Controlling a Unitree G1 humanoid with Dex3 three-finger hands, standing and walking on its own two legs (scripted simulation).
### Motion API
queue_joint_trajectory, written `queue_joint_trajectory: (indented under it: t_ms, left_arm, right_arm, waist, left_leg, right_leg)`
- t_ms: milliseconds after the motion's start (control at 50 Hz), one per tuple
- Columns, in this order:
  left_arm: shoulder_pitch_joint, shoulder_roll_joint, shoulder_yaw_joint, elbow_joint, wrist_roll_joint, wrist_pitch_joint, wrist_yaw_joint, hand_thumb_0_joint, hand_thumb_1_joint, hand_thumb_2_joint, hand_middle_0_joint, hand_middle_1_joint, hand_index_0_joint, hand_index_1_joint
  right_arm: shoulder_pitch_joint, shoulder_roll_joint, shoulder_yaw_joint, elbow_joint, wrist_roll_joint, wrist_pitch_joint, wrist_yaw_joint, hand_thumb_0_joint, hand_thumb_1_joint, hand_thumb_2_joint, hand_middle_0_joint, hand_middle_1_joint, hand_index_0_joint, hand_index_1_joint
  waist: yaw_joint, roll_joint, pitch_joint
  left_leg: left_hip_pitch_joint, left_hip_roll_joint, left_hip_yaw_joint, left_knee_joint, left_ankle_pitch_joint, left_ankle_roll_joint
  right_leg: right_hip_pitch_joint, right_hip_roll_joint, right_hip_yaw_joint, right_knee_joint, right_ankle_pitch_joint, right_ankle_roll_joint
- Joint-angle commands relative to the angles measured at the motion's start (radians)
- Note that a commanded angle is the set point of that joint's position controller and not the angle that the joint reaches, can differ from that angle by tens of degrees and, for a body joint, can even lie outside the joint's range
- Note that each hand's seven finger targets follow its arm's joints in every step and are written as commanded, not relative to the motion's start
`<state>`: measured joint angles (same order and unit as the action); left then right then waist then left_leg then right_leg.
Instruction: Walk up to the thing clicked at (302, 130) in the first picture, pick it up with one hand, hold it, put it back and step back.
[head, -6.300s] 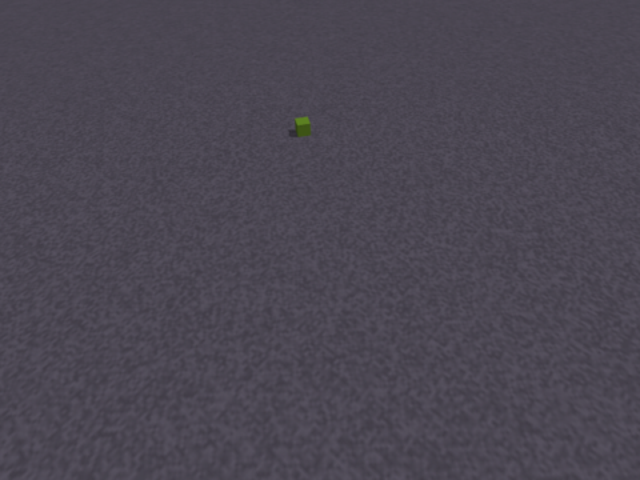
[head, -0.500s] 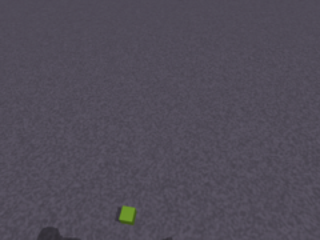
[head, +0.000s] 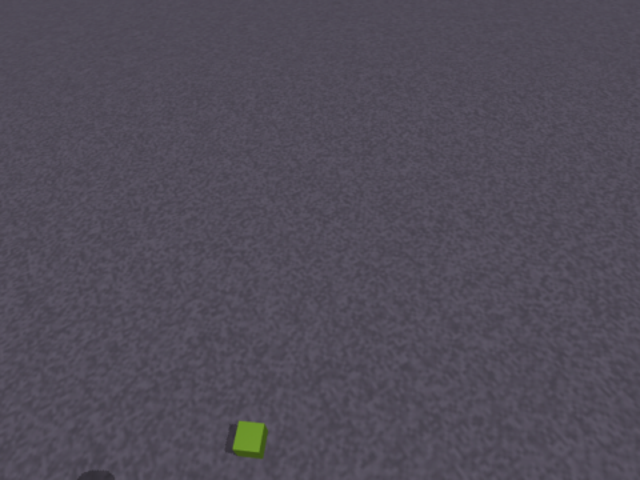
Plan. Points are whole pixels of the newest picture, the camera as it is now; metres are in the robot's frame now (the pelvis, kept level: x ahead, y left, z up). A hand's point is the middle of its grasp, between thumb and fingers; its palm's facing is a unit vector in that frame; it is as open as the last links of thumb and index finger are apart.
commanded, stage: walk up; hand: left
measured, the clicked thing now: (250, 439) +0.37 +0.24 -0.73
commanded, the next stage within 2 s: none
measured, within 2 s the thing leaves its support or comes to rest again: neither
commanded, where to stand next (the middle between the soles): +0.04 +0.04 m, yaw +1 degrees
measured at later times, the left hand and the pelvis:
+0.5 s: hand out of the picture +0.11 +0.26 -0.15, palm faces -0.07 -0.92 -0.39, open 7.4 cm; pelvis +0.00 +0.01 +0.00, yaw -1 degrees
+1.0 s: hand out of the picture +0.09 +0.35 -0.19, palm faces -0.13 -0.93 -0.35, open 7.4 cm; pelvis -0.01 +0.06 -0.02, yaw -5 degrees
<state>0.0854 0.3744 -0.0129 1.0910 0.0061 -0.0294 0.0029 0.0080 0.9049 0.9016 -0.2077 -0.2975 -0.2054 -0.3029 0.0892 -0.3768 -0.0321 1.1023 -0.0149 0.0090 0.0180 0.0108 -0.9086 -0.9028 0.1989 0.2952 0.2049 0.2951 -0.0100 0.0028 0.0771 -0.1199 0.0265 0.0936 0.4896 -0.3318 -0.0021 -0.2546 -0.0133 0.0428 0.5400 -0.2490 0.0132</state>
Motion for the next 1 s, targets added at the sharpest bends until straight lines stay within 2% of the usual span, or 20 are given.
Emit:
queue_joint_trajectory:
  t_ms: [0,140,320,420,440,460,500,520,540,580,620,640,680,700,720,740,760,820,900,980]
  left_arm:
    - [-0.045,0.222,0.053,-0.058,-0.002,-0.019,0.019,0.0,0.9,0.9,-0.2,-0.3,-0.2,-0.3]
    - [-0.041,0.239,0.059,-0.066,0.002,-0.022,0.023,0.0,0.9,0.9,-0.2,-0.3,-0.2,-0.3]
    - [-0.038,0.215,0.056,-0.067,0.0,-0.015,0.024,0.0,0.9,0.9,-0.2,-0.3,-0.2,-0.3]
    - [-0.041,0.211,0.053,-0.077,0.0,-0.01,0.025,0.0,0.9,0.9,-0.2,-0.3,-0.2,-0.3]
    - [0.1,0.294,0.089,-0.064,0.004,-0.019,0.035,0.0,0.9,0.9,-0.2,-0.3,-0.2,-0.3]
    - [0.17,0.325,0.101,-0.052,0.012,-0.026,0.04,0.0,0.9,0.9,-0.2,-0.3,-0.2,-0.3]
    - [0.275,0.402,0.135,-0.059,0.032,-0.038,0.047,0.0,0.9,0.9,-0.2,-0.3,-0.2,-0.3]
    - [0.251,0.409,0.141,-0.093,0.037,-0.048,0.053,0.0,0.9,0.9,-0.2,-0.3,-0.2,-0.3]
    - [0.197,0.384,0.137,-0.124,0.032,-0.056,0.056,0.0,0.9,0.9,-0.2,-0.3,-0.2,-0.3]
    - [0.133,0.345,0.133,-0.165,0.031,-0.061,0.054,0.0,0.9,0.9,-0.2,-0.3,-0.2,-0.3]
    - [0.052,0.285,0.109,-0.2,0.04,-0.054,0.032,0.0,0.9,0.9,-0.2,-0.3,-0.2,-0.3]
    - [-0.013,0.243,0.088,-0.207,0.034,-0.038,0.024,0.0,0.9,0.9,-0.2,-0.3,-0.2,-0.3]
    - [-0.065,0.216,0.092,-0.244,0.01,0.023,0.014,0.0,0.9,0.9,-0.2,-0.3,-0.2,-0.3]
    - [-0.041,0.186,0.092,-0.284,0.011,0.048,0.011,0.0,0.9,0.9,-0.2,-0.3,-0.2,-0.3]
    - [0.02,0.166,0.097,-0.3,0.019,0.073,0.014,0.0,0.9,0.9,-0.2,-0.3,-0.2,-0.3]
    - [0.084,0.238,0.117,-0.276,0.016,0.105,0.02,0.0,0.9,0.9,-0.2,-0.3,-0.2,-0.3]
    - [0.101,0.258,0.122,-0.267,0.02,0.119,0.017,0.0,0.9,0.9,-0.2,-0.3,-0.2,-0.3]
    - [0.176,0.288,0.148,-0.263,0.029,0.132,-0.012,0.0,0.9,0.9,-0.2,-0.3,-0.2,-0.3]
    - [0.166,0.285,0.162,-0.312,0.046,0.13,-0.048,0.0,0.9,0.9,-0.2,-0.3,-0.2,-0.3]
    - [0.148,0.258,0.151,-0.304,0.032,0.113,-0.064,0.0,0.9,0.9,-0.2,-0.3,-0.2,-0.3]
  right_arm:
    - [-0.065,-0.224,-0.042,-0.072,0.006,-0.021,-0.011,0.0,-0.9,-0.9,0.2,0.3,0.2,0.3]
    - [-0.039,-0.211,-0.044,-0.076,0.006,-0.017,-0.01,0.0,-0.9,-0.9,0.2,0.3,0.2,0.3]
    - [-0.029,-0.214,-0.051,-0.076,0.007,-0.018,-0.014,0.0,-0.9,-0.9,0.2,0.3,0.2,0.3]
    - [-0.036,-0.223,-0.059,-0.087,0.004,-0.012,-0.015,0.0,-0.9,-0.9,0.2,0.3,0.2,0.3]
    - [-0.031,-0.292,-0.1,-0.155,-0.026,0.004,0.008,0.0,-0.9,-0.9,0.2,0.3,0.2,0.3]
    - [-0.057,-0.258,-0.096,-0.177,-0.032,0.012,0.018,0.0,-0.9,-0.9,0.2,0.3,0.2,0.3]
    - [-0.101,-0.198,-0.088,-0.241,-0.044,0.026,0.038,0.0,-0.9,-0.9,0.2,0.3,0.2,0.3]
    - [-0.1,-0.209,-0.09,-0.26,-0.05,0.028,0.045,0.0,-0.9,-0.9,0.2,0.3,0.2,0.3]
    - [-0.061,-0.228,-0.095,-0.255,-0.043,0.023,0.051,0.0,-0.9,-0.9,0.2,0.3,0.2,0.3]
    - [0.006,-0.237,-0.106,-0.251,-0.031,0.01,0.056,0.0,-0.9,-0.9,0.2,0.3,0.2,0.3]
    - [0.056,-0.2,-0.097,-0.208,-0.007,-0.008,0.043,0.0,-0.9,-0.9,0.2,0.3,0.2,0.3]
    - [0.095,-0.168,-0.085,-0.178,0.007,-0.02,0.03,0.0,-0.9,-0.9,0.2,0.3,0.2,0.3]
    - [0.222,-0.223,-0.109,-0.117,0.005,-0.036,-0.014,0.0,-0.9,-0.9,0.2,0.3,0.2,0.3]
    - [0.265,-0.308,-0.123,-0.12,-0.009,-0.039,-0.043,0.0,-0.9,-0.9,0.2,0.3,0.2,0.3]
    - [0.262,-0.383,-0.131,-0.148,-0.009,-0.044,-0.065,0.0,-0.9,-0.9,0.2,0.3,0.2,0.3]
    - [0.217,-0.428,-0.139,-0.178,0.006,-0.041,-0.075,0.0,-0.9,-0.9,0.2,0.3,0.2,0.3]
    - [0.157,-0.407,-0.141,-0.202,0.012,-0.043,-0.091,0.0,-0.9,-0.9,0.2,0.3,0.2,0.3]
    - [0.131,-0.369,-0.141,-0.227,0.007,-0.054,-0.125,0.0,-0.9,-0.9,0.2,0.3,0.2,0.3]
    - [0.224,-0.362,-0.152,-0.246,0.001,-0.079,-0.127,0.0,-0.9,-0.9,0.2,0.3,0.2,0.3]
    - [0.202,-0.362,-0.137,-0.278,-0.012,-0.093,-0.105,0.0,-0.9,-0.9,0.2,0.3,0.2,0.3]
  waist:
    - [0.015,0.005,-0.092]
    - [0.002,-0.041,-0.105]
    - [0.002,0.0,-0.127]
    - [-0.001,0.01,-0.09]
    - [0.027,0.084,-0.102]
    - [0.055,0.022,-0.089]
    - [0.112,-0.186,-0.03]
    - [0.099,-0.154,0.006]
    - [0.073,-0.104,0.0]
    - [0.025,-0.119,-0.039]
    - [0.001,-0.198,-0.067]
    - [-0.032,-0.212,-0.077]
    - [-0.091,-0.13,-0.039]
    - [-0.092,0.029,-0.039]
    - [-0.053,0.152,-0.068]
    - [-0.039,0.082,-0.128]
    - [-0.01,0.039,-0.128]
    - [0.042,0.053,-0.107]
    - [0.02,0.104,-0.139]
    - [0.007,0.211,-0.098]
  left_leg:
    - [-0.017,0.109,-0.1,-0.122,0.088,0.077]
    - [-0.002,0.076,-0.071,-0.076,0.117,0.052]
    - [0.053,0.109,-0.06,-0.094,0.238,0.064]
    - [0.032,0.113,-0.065,-0.118,0.162,0.072]
    - [-0.04,0.094,-0.065,-0.028,-0.064,0.097]
    - [-0.162,0.072,-0.055,0.044,-0.186,0.097]
    - [-0.46,-0.034,-0.121,0.384,-0.342,0.063]
    - [-0.531,0.026,-0.217,0.449,-0.287,0.054]
    - [-0.538,0.056,-0.242,0.49,-0.216,0.042]
    - [-0.482,0.091,-0.234,0.451,-0.179,0.028]
    - [-0.264,0.039,-0.133,0.302,-0.174,0.012]
    - [-0.086,0.024,-0.113,0.153,-0.079,0.004]
    - [0.026,-0.047,-0.024,-0.022,0.299,-0.014]
    - [0.019,0.101,-0.222,-0.086,0.452,0.021]
    - [-0.012,0.344,-0.498,-0.122,0.672,0.127]
    - [-0.095,0.46,-0.609,-0.105,0.649,0.26]
    - [-0.059,0.449,-0.588,-0.075,0.658,0.277]
    - [-0.041,0.317,-0.352,0.002,0.54,0.186]
    - [0.001,0.297,-0.343,-0.011,0.283,0.204]
    - [-0.063,0.256,-0.315,-0.074,-0.096,0.199]
  right_leg:
    - [0.051,-0.065,0.042,-0.05,0.216,-0.053]
    - [0.064,-0.117,0.126,-0.098,0.281,-0.082]
    - [0.066,-0.073,0.052,-0.045,0.339,-0.063]
    - [0.04,-0.059,0.047,-0.033,0.296,-0.063]
    - [0.099,-0.078,0.069,-0.019,0.018,-0.094]
    - [0.152,-0.123,0.158,-0.065,-0.133,-0.126]
    - [0.224,-0.333,0.613,-0.317,-0.41,-0.265]
    - [0.22,-0.398,0.675,-0.342,-0.387,-0.306]
    - [0.235,-0.379,0.607,-0.31,-0.29,-0.308]
    - [0.213,-0.327,0.44,-0.255,-0.137,-0.278]
    - [0.059,-0.23,0.221,-0.195,0.132,-0.234]
    - [-0.07,-0.176,0.117,-0.123,0.27,-0.187]
    - [-0.182,-0.034,0.018,0.156,0.235,-0.093]
    - [-0.264,0.048,0.038,0.338,0.072,-0.054]
    - [-0.323,0.088,0.096,0.488,-0.406,-0.022]
    - [-0.219,0.079,0.204,0.656,-0.427,-0.023]
    - [-0.257,0.062,0.209,0.762,-0.369,-0.027]
    - [-0.343,0.044,0.238,0.863,-0.222,-0.021]
    - [-0.391,0.054,0.227,0.872,-0.166,-0.007]
    - [-0.323,-0.019,0.111,0.567,-0.162,0.004]
